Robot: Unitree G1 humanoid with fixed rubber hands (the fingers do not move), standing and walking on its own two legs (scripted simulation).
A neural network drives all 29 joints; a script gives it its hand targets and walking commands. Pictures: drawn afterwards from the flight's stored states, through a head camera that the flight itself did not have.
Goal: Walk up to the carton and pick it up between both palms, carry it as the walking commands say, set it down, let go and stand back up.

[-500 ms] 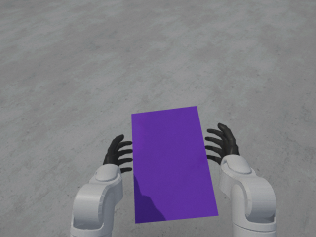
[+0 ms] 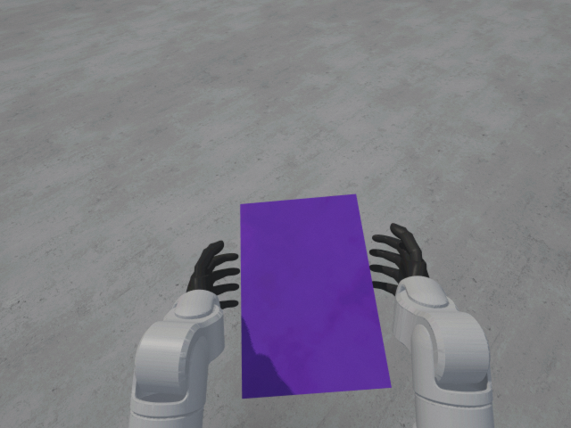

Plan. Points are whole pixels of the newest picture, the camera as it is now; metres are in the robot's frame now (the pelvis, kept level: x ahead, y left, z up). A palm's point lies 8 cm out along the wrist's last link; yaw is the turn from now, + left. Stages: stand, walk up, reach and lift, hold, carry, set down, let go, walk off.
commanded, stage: carry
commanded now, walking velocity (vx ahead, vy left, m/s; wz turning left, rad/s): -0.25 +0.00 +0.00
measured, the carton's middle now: (306, 297) +0.32 +0.00 +0.00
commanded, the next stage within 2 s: none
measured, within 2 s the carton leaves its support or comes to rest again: neither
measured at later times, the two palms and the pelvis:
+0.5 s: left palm out of the picture +0.02 +0.18 +0.07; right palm out of the picture +0.07 -0.06 +0.10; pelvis -0.21 +0.03 +0.00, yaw +3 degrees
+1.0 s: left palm out of the picture -0.17 +0.14 +0.09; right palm out of the picture -0.16 -0.11 +0.09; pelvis -0.42 +0.03 +0.01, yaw -2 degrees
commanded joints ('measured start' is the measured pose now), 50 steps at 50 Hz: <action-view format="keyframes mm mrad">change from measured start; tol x32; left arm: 1 -342 -952 -453 -116 -264 -67 -216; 50 -363 -966 -464 -244 -265 -111 -223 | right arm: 1 -159 1009 468 -40 272 21 194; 50 -234 1057 546 -134 357 -7 206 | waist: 1 -20 -212 -270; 17 -8 -291 -286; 23 -43 245 -187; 38 -31 161 -275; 43 1 -382 -248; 50 -10 -150 -268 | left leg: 1 32 41 -104 87 -171 -25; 6 -91 -48 -155 788 -280 -44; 16 30 -85 -24 250 -507 -69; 22 430 319 -419 -261 -3 65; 34 374 209 -201 -61 390 134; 40 228 162 -202 -38 160 37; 43 -87 -56 -55 474 -482 -47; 50 -97 -58 -99 678 -354 -74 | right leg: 1 195 -291 327 -477 275 -105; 3 73 -443 341 -402 752 -282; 17 233 -303 265 -309 728 -191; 23 -312 -42 26 262 -80 4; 26 -305 -41 117 552 26 -6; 41 199 -182 201 -432 281 -63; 44 89 -387 264 -352 838 -267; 50 173 -274 153 -266 720 -193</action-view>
